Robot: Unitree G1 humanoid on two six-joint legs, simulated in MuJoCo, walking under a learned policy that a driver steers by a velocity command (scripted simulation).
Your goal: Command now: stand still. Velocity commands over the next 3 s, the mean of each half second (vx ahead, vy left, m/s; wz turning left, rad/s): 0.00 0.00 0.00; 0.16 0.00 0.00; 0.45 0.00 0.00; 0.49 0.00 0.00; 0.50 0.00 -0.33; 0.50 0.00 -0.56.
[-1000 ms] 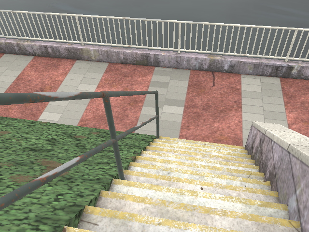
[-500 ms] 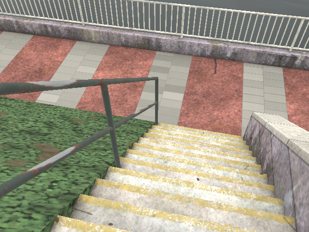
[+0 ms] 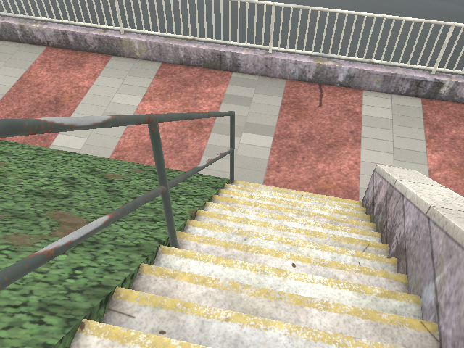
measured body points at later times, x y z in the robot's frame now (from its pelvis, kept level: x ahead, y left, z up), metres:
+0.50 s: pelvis +0.00 +0.00 +0.00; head +0.01 +0.00 +0.45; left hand -0.04 +0.20 -0.16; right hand -0.06 -0.20 -0.17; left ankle +0.00 +0.12 -0.74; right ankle -0.04 -0.09 -0.74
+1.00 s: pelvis +0.06 +0.04 -0.04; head +0.06 +0.04 +0.41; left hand -0.08 +0.26 -0.19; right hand +0.10 -0.22 -0.18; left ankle +0.05 +0.13 -0.74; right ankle -0.04 -0.09 -0.73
